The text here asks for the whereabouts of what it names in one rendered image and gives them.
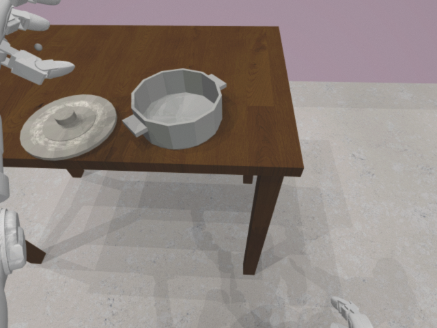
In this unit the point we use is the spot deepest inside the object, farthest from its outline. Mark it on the knob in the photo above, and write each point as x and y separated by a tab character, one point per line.
65	116

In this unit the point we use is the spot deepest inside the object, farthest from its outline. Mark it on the pot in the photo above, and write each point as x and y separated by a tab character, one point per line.
176	109

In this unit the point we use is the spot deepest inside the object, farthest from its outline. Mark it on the left robot hand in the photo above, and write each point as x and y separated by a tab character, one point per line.
23	63

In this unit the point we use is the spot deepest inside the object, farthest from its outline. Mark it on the lid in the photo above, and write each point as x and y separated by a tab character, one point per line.
42	137

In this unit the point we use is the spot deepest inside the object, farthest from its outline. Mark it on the table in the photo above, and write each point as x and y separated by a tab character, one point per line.
257	135

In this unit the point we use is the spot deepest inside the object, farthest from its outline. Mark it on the right robot hand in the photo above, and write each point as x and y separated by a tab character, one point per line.
351	313

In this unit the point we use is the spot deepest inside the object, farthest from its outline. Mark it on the robot left upper arm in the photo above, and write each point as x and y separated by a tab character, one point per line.
13	254

